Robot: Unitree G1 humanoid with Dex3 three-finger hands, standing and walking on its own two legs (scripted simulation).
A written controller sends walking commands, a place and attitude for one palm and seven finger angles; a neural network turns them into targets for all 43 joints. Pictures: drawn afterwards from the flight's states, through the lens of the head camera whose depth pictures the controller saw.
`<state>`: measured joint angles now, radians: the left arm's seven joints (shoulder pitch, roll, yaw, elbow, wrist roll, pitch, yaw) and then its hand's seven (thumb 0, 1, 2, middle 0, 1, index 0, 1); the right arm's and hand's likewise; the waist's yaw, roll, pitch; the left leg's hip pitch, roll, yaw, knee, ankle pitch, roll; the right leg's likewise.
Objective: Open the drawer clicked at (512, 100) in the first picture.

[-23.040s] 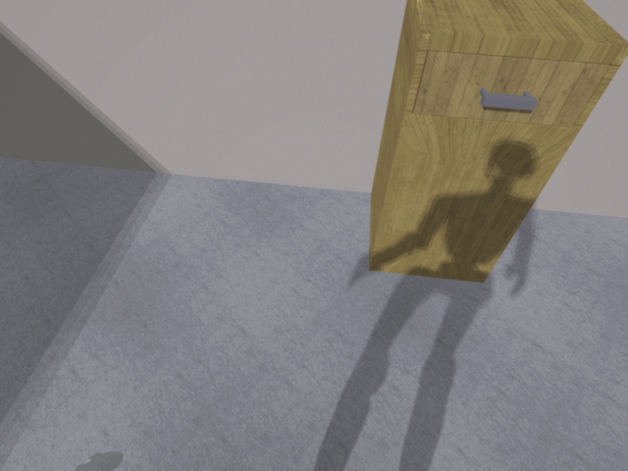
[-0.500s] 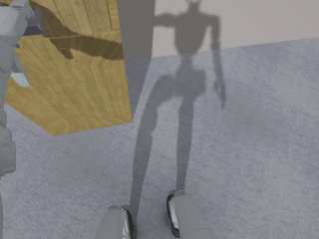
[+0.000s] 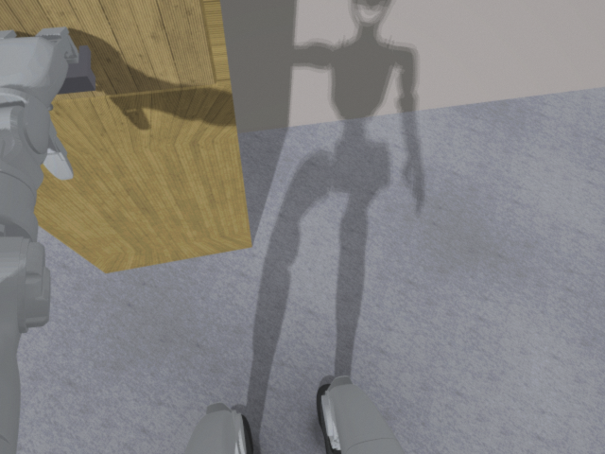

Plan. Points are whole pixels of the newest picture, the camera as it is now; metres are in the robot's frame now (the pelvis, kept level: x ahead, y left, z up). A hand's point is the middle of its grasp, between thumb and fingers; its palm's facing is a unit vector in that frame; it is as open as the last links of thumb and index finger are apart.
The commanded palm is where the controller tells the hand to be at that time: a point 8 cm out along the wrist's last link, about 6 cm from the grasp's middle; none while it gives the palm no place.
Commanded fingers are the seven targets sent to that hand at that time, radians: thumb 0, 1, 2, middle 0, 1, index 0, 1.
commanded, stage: close the thumb around the handle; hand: left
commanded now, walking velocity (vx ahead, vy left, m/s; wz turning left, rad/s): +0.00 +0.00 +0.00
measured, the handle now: (38, 69) +0.61 +0.24 +0.08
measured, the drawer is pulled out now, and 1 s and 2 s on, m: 0.00 0.00 0.06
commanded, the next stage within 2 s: pull the drawer open in 0.72 s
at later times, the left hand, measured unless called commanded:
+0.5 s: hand (39, 108) +0.56 +0.24 +0.07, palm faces -0.06 -0.02 -1.00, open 7.8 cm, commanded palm +0.55 +0.25 +0.10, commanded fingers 0.00 0.90 0.90 -0.40 -1.35 -0.40 -1.35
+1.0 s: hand (41, 112) +0.56 +0.25 +0.06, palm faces -0.05 -0.01 -1.00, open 5.6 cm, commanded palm +0.54 +0.24 +0.10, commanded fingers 0.00 0.90 0.90 -0.40 -1.35 -0.40 -1.35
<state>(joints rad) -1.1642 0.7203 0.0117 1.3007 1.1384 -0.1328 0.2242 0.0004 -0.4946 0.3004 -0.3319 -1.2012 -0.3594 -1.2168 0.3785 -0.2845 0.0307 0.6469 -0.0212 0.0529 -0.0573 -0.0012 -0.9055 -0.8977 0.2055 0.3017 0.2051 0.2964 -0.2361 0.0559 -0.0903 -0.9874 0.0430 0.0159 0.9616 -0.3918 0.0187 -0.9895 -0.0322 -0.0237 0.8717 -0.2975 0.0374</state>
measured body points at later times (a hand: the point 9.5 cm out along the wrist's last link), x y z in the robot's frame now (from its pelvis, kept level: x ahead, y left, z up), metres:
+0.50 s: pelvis +0.01 +0.00 +0.01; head +0.15 +0.00 +0.43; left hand +0.56 +0.24 +0.12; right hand -0.02 -0.28 -0.11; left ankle +0.02 +0.11 -0.68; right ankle +0.06 -0.15 -0.68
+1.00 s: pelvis +0.03 +0.00 +0.01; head +0.17 +0.01 +0.45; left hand +0.56 +0.24 +0.11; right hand +0.01 -0.27 -0.10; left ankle +0.02 +0.11 -0.68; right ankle +0.06 -0.15 -0.68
